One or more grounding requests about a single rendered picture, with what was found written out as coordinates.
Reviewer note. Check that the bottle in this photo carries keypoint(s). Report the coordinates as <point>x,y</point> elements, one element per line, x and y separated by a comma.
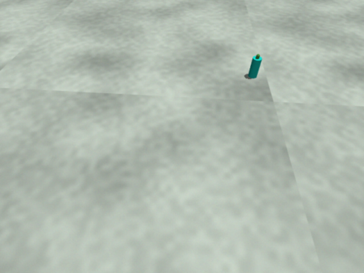
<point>255,64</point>

